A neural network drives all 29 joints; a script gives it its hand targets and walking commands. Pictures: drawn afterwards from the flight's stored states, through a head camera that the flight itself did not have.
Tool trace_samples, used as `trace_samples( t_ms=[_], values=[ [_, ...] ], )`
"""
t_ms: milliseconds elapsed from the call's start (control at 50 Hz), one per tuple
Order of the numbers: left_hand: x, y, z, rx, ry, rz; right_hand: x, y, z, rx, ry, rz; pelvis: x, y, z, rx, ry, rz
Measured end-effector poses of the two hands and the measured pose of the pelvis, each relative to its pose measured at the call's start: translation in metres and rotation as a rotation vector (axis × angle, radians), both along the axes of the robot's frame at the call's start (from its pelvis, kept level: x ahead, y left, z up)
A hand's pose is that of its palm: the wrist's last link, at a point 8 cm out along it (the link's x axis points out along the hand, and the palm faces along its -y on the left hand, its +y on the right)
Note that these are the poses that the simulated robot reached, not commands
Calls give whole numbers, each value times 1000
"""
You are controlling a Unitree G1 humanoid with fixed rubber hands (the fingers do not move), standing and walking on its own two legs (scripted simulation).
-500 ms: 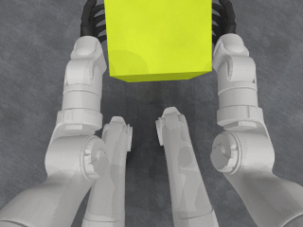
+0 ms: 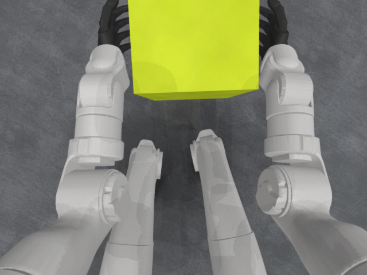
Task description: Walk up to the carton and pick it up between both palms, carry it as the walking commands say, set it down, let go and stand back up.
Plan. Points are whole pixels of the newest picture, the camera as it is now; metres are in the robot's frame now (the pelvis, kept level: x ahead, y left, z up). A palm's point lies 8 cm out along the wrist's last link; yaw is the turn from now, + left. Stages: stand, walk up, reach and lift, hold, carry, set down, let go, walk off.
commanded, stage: reach and lift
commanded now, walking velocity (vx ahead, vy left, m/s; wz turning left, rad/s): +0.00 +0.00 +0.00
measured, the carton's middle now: (191, 51) +0.51 -0.06 -0.14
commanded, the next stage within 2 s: none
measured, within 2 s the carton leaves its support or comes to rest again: neither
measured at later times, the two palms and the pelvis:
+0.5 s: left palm (100, 47) +0.47 +0.09 +0.00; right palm (293, 45) +0.46 -0.20 +0.00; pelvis +0.01 -0.01 +0.05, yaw -1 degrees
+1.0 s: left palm out of the picture +0.47 +0.10 +0.13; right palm out of the picture +0.46 -0.18 +0.13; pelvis +0.09 +0.00 +0.13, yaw -1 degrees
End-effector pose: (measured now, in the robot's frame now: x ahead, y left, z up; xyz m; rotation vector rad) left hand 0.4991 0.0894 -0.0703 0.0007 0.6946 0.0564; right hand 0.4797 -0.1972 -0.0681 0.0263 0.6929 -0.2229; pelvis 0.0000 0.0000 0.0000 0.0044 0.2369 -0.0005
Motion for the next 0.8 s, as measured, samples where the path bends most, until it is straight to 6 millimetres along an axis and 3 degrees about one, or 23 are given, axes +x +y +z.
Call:
trace_samples(
  t_ms=[300, 460, 660, 800],
  values=[
    [-11, -1, 34, 30, -4, 4, -16, -1, 20, 21, -5, 3, 9, -5, 31, 31, -43, -16],
    [-24, 0, 58, -10, -11, 24, -22, 0, 56, 1, -11, 6, 11, -12, 49, 39, -92, -27],
    [-22, 6, 99, 18, -5, -3, -27, 6, 92, -2, -2, 1, 14, -10, 70, 19, -76, -13],
    [-26, 10, 132, 26, 30, -14, -35, 11, 122, 10, 31, -17, 36, -3, 91, 12, 4, -12]
  ],
)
